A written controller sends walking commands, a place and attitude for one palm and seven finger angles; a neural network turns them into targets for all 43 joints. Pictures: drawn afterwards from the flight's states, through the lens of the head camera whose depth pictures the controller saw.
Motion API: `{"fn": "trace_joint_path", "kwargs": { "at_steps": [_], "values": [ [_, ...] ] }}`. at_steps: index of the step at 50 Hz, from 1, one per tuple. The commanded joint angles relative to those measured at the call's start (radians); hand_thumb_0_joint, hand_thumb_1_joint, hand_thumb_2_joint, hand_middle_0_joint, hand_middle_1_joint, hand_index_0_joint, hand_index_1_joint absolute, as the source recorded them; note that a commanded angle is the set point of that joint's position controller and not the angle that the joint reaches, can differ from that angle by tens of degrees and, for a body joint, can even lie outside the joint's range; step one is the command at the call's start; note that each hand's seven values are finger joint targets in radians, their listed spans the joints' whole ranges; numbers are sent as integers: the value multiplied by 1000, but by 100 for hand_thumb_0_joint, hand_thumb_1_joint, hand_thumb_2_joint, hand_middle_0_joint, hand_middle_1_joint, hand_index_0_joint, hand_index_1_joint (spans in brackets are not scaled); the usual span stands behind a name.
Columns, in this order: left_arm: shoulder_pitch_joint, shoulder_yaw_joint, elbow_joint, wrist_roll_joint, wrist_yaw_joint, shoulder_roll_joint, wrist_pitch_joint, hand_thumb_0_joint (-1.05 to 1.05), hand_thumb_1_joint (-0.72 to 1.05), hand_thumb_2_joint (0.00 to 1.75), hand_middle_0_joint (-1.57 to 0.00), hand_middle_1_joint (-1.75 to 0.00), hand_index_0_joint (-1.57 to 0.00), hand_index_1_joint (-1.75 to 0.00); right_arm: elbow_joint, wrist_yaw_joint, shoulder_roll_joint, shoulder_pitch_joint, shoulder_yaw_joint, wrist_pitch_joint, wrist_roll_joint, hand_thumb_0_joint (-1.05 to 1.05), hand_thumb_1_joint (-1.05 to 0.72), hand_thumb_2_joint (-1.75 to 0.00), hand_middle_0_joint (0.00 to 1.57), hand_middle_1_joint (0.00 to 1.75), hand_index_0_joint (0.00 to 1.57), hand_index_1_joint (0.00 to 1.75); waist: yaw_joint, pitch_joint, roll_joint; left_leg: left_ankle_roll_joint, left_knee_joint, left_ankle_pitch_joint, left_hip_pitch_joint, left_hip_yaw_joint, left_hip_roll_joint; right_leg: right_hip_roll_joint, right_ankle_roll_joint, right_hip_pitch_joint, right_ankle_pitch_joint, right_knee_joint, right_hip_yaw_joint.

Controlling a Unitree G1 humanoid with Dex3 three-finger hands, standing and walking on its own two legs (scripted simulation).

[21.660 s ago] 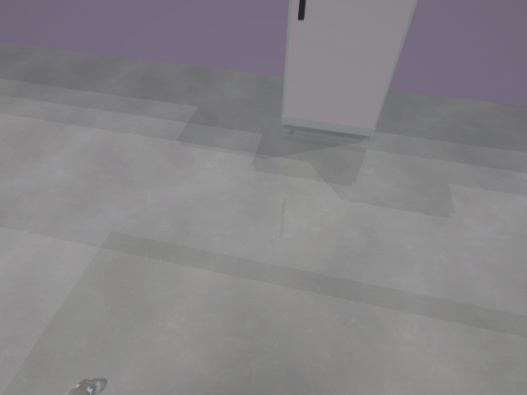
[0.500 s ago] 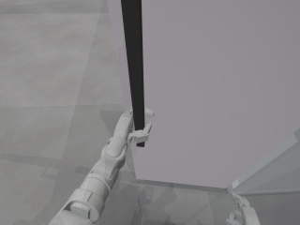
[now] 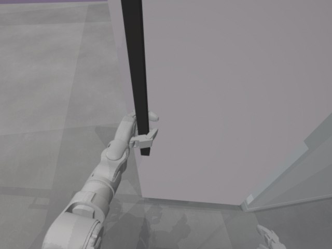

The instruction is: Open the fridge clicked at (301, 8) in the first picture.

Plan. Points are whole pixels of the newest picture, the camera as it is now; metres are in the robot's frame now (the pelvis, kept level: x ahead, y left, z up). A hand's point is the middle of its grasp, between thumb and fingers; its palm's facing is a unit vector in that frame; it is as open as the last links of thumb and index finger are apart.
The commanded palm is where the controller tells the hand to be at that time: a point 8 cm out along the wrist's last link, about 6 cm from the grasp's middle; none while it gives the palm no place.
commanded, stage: loosen the grip on the handle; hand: left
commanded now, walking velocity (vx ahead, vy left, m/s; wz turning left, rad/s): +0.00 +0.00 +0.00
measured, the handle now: (142, 90) +0.43 +0.06 +0.16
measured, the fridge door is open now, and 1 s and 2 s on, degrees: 76 74 74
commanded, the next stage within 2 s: slip the hand off the handle in 0.48 s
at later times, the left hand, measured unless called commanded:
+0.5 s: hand (143, 138) +0.40 +0.06 +0.02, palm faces -0.17 -0.98 -0.11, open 14.0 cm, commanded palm +0.37 +0.12 +0.03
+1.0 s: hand (120, 137) +0.40 +0.13 +0.01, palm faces -0.15 -0.98 -0.11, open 14.6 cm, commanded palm +0.38 +0.18 +0.03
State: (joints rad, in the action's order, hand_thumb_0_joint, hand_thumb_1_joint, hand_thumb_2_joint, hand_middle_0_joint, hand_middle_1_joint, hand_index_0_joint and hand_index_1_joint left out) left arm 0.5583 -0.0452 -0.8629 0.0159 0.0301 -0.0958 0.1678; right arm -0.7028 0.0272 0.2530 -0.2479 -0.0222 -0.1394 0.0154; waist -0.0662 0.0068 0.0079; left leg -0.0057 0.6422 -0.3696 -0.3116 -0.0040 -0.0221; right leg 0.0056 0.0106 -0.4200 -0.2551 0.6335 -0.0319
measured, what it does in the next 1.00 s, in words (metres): stands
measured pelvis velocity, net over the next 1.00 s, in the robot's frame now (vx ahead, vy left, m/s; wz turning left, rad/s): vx -0.01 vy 0.00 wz -0.01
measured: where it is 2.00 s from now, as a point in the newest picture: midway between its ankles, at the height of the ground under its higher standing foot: outside the picture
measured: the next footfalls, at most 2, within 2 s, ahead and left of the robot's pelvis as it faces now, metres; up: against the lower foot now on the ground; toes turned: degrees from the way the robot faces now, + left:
none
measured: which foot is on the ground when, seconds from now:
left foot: down 0.00-1.00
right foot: down 0.00-1.00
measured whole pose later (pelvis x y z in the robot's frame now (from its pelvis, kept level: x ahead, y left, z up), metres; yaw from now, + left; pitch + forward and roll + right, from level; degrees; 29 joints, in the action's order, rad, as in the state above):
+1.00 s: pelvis -0.01 +0.00 -0.02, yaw +0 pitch +11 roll +1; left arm 0.58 0.11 -0.91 0.07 0.17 -0.28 0.24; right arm -0.59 0.00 0.27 -0.31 0.00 -0.05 0.04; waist -0.08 -0.07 0.01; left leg 0.00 0.82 -0.42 -0.59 -0.02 0.00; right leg 0.02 0.01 -0.71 -0.30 0.81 -0.01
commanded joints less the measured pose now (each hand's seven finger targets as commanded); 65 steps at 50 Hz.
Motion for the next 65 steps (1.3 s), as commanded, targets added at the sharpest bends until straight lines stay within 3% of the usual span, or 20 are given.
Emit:
{"fn": "trace_joint_path", "kwargs": {
  "at_steps": [1, 2, 4, 6, 7, 14, 15, 16, 20, 22, 24, 28, 29, 30, 32, 35, 42, 57, 62, 65],
  "values": [
    [268, 167, 169, 63, -35, -128, 65, 0, 17, 55, -45, -140, -45, -140, 147, -46, 132, -52, -41, -48, -6, 0, -90, -90, 20, 30, 20, 30, 31, -286, -47, 11, -74, 506, -8, -26, 14, 31, 34, 91, 373, 31, -8],
    [258, 183, 250, 36, -37, -177, 71, 0, 5, 49, -45, -140, -45, -140, 161, -65, 142, -69, -43, -40, -12, 0, -90, -90, 20, 30, 20, 30, 57, -420, -111, 4, -45, 615, 63, -15, 16, 36, 31, 89, 400, 60, -6],
    [299, 56, 283, -7, -30, -64, 83, 0, -19, 37, -45, -140, -45, -140, 197, -86, 124, -47, -44, -30, -1, 0, -90, -90, 20, 30, 20, 30, 20, -359, -21, 8, -44, 426, 47, -7, 4, 12, 25, -12, 221, 36, -13],
    [259, 79, 266, -10, -45, -92, 91, 0, -43, 26, -44, -138, -44, -138, 219, -87, 137, -56, -52, -17, 5, 0, -90, -90, 20, 30, 20, 30, 11, -335, 104, 19, -38, 335, -59, -21, 5, 3, 24, 24, 216, 36, -3],
    [246, 96, 276, -14, -51, -110, 89, 0, -55, 20, -42, -137, -42, -137, 227, -85, 140, -60, -51, -9, 4, 0, -90, -90, 20, 30, 20, 30, 17, -358, 76, 18, -33, 322, -71, -26, 9, 4, 24, 38, 216, 42, 0],
    [393, 26, 267, -5, -83, -58, 43, 0, -55, 20, -33, -125, -33, -125, 230, -58, 129, -64, -32, 4, 17, 0, -90, -90, 20, 30, 20, 30, -22, -366, 29, 24, -25, 103, -124, -32, 28, -4, 23, -17, 40, 17, 11],
    [438, 155, 216, -9, -90, -227, 45, 0, -55, 20, -32, -123, -32, -123, 209, -46, 146, -75, -27, 12, 14, 0, -90, -90, 20, 30, 20, 30, -14, -357, 71, 27, -23, 76, -167, -26, 31, -2, 20, 2, 21, 14, 20],
    [459, 113, 224, 2, -79, -177, 51, 0, -55, 20, -30, -122, -30, -122, 217, -41, 133, -69, -21, 15, 13, 0, -90, -90, 20, 30, 20, 30, -25, -373, 96, 31, -26, 64, -184, -33, 38, -2, 13, 24, 17, 12, 27],
    [465, 86, 287, 39, -37, -125, 106, 0, -55, 20, -25, -115, -25, -115, 199, -35, 132, -89, -31, -5, 9, 0, -90, -90, 20, 30, 20, 30, -16, -481, -2, 26, 0, 180, -105, -30, 33, -4, 26, 46, 134, 46, 23],
    [410, 114, 249, 50, -26, -155, 108, 0, -55, 20, -25, -115, -25, -115, 189, -33, 140, -104, -34, -4, 9, 0, -90, -90, 20, 30, 20, 30, -17, -460, 80, 27, 7, 202, -136, -26, 28, -7, 20, 57, 163, 48, 20],
    [441, 92, 250, 49, -19, -139, 113, 0, -55, 20, -25, -115, -25, -115, 181, -36, 138, -112, -35, -4, 10, 0, -90, -90, 20, 30, 20, 30, -28, -419, 66, 29, 5, 160, -165, -35, 33, -4, 13, 35, 134, 37, 25],
    [389, 120, 266, 32, -20, -180, 116, 0, -55, 20, -25, -115, -25, -115, 189, -38, 140, -117, -39, 4, 11, 0, -90, -90, 20, 30, 20, 30, -6, -432, 45, 32, 8, 175, -177, -42, 41, 0, 16, 65, 158, 42, 32],
    [413, 199, 104, 10, -24, -282, 112, 0, -55, 20, -25, -115, -25, -115, 151, -30, 151, -137, -34, 17, 7, 0, -90, -90, 20, 30, 20, 30, -30, -340, 124, 32, 27, 136, -257, -38, 41, 0, 9, 14, 133, 45, 34],
    [419, 177, 109, 14, -15, -257, 119, 0, -55, 20, -25, -115, -25, -115, 161, -35, 147, -139, -31, 25, 7, 0, -90, -90, 20, 30, 20, 30, -30, -332, 133, 34, 29, 99, -287, -43, 50, 4, 2, 12, 98, 37, 46],
    [399, 240, 147, 12, -4, -328, 138, 0, -55, 20, -25, -115, -25, -115, 181, -33, 150, -129, -38, 34, 7, 0, -90, -90, 20, 30, 20, 30, 8, -409, 48, 35, 32, 119, -262, -53, 58, 10, 12, 70, 126, 49, 60],
    [333, 234, 162, 29, 24, -319, 126, 0, -55, 20, -25, -115, -25, -115, 207, -33, 145, -120, -35, 49, 14, 0, -90, -90, 20, 30, 20, 30, 18, -453, 58, 34, 32, 148, -266, -59, 57, 10, 11, 104, 172, 56, 59],
    [455, 164, 201, 61, 109, -282, 149, 0, -55, 20, -25, -115, -25, -115, 214, -17, 154, -117, -37, 54, 28, 0, -90, -90, 20, 30, 20, 30, -36, -436, 19, 38, 56, 118, -222, -45, 50, -2, 11, 22, 126, 58, 49],
    [409, 278, 160, 71, 180, -440, 142, 0, -55, 20, -25, -115, -25, -115, 228, -5, 171, -122, -23, 77, 28, 0, -90, -90, 20, 30, 20, 30, -8, -454, 27, 35, 83, 185, -248, -12, 43, -2, 16, 13, 173, 112, 33],
    [179, 208, 264, 104, 224, -319, 121, 0, -55, 20, -25, -115, -25, -115, 275, -19, 158, -109, -27, 72, 31, 0, -90, -90, 20, 30, 20, 30, 20, -496, -30, 29, 85, 315, -171, -10, 33, -7, 22, 13, 240, 123, 14],
    [105, 181, 375, 117, 225, -294, 103, 0, -55, 20, -25, -115, -25, -115, 284, -24, 158, -96, -32, 70, 34, 0, -90, -90, 20, 30, 20, 30, 18, -445, -21, 24, 75, 323, -163, 0, 21, -9, 18, -20, 214, 116, -1]
  ]
}}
